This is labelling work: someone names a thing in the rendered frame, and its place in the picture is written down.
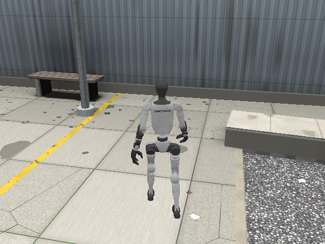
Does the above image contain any left robot upper arm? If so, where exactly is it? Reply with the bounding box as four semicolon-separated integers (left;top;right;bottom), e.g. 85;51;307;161
139;103;151;132

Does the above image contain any robot right forearm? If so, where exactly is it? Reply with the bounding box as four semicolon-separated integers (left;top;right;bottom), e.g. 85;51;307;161
180;121;188;137

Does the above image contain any right robot hand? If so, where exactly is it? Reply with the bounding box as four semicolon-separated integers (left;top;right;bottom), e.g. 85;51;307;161
176;134;188;143

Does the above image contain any humanoid robot torso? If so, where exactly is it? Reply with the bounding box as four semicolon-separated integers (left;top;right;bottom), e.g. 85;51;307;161
150;100;174;153

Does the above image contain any robot left shin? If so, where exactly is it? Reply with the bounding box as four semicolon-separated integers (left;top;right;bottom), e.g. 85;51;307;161
147;164;154;194

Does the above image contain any robot left forearm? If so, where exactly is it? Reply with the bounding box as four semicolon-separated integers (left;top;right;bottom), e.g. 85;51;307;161
133;124;144;151

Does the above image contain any right robot upper arm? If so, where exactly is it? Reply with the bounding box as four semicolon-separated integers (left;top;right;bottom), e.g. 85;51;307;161
173;102;186;128

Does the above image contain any left robot hand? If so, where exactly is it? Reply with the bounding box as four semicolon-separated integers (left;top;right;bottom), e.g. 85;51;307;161
131;149;143;165

